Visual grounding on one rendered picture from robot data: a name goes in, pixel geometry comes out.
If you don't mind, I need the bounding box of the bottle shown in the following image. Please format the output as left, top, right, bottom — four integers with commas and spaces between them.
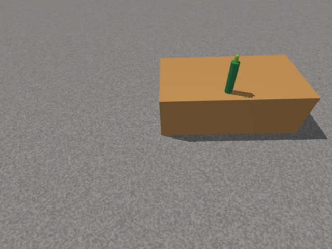
225, 54, 240, 94

